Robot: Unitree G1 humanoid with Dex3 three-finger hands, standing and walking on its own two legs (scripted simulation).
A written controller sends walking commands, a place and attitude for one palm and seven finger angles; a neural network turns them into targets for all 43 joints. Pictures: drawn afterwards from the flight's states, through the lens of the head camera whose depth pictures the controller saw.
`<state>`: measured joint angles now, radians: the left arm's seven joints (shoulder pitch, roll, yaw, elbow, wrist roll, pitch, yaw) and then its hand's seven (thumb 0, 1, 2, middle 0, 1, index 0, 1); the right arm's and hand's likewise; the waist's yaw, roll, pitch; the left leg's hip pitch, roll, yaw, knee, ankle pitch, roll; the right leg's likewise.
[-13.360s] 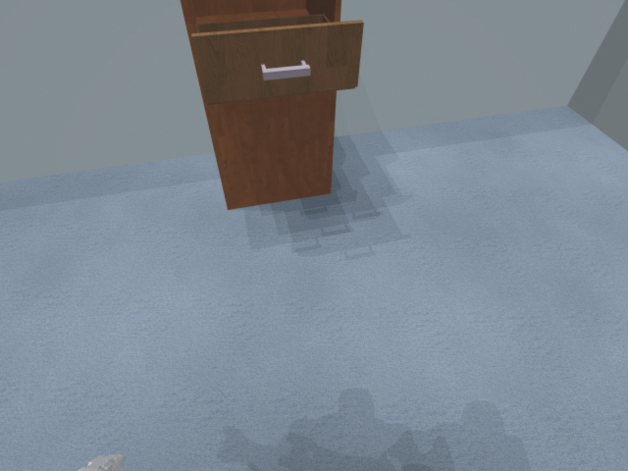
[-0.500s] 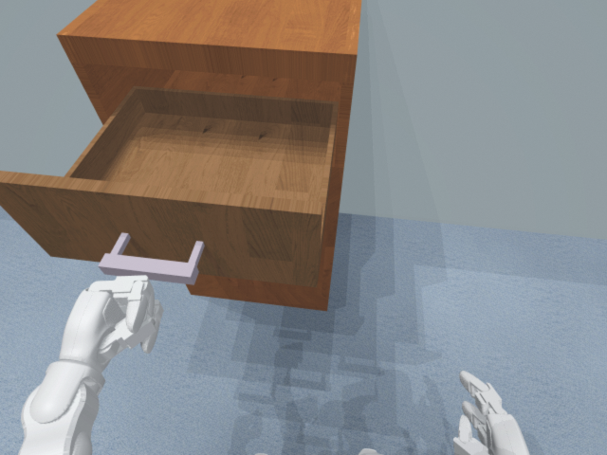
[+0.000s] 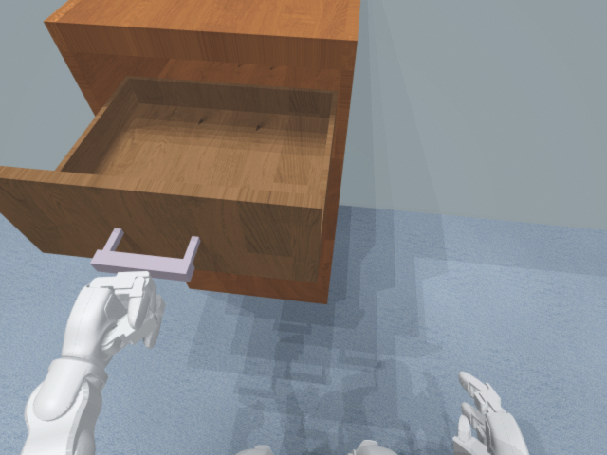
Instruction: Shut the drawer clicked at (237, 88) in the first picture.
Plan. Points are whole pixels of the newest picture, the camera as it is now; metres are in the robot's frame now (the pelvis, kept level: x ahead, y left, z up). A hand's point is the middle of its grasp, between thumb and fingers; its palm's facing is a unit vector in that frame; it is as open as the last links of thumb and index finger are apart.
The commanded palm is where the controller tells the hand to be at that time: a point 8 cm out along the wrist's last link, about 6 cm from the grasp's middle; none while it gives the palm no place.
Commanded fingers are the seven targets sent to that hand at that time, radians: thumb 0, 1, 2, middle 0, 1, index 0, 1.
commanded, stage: push the drawer shut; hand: left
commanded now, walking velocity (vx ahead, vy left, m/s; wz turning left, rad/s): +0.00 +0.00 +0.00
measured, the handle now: (149, 252) +0.36 +0.23 +0.06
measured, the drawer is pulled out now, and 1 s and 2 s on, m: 0.29 0.20 0.08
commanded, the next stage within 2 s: none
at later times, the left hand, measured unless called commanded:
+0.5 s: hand (157, 285) +0.31 +0.20 +0.05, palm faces -0.05 -1.00 -0.05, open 3.0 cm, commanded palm +0.30 +0.25 +0.06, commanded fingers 0.00 0.90 0.90 -1.40 -1.60 -1.40 -1.60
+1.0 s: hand (172, 246) +0.37 +0.20 +0.05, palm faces -0.07 -1.00 -0.04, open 3.1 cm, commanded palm +0.36 +0.25 +0.06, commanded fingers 0.00 0.90 0.90 -1.40 -1.60 -1.40 -1.60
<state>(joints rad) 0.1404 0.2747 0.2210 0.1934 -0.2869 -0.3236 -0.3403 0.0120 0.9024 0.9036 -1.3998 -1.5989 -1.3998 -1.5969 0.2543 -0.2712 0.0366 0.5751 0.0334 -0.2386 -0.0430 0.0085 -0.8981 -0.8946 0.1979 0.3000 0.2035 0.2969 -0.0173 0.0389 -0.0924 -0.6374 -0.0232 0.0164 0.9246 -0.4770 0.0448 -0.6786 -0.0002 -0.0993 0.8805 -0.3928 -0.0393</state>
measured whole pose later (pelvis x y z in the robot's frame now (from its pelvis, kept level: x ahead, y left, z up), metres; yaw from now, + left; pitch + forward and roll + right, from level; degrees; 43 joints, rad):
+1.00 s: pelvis +0.00 -0.01 +0.00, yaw +0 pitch +13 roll -1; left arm -0.35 0.36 0.29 0.69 -0.24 -0.35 -0.37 -0.01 0.86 0.93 -1.40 -1.60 -1.40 -1.60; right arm 0.30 -0.28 0.04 0.62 0.04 -0.12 -0.05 0.01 -0.90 -0.89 0.20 0.30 0.20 0.30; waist -0.05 0.02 -0.08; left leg -0.69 -0.01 0.02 0.92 -0.46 0.04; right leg -0.73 0.01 -0.10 0.87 -0.38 -0.05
